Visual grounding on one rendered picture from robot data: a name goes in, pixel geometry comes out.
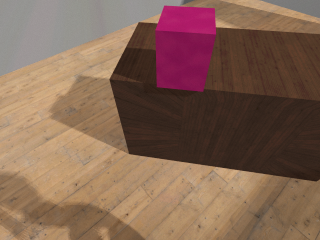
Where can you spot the carton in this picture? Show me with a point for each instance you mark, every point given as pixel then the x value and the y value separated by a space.
pixel 184 40

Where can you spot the pedestal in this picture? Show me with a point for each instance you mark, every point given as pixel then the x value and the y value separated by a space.
pixel 259 111

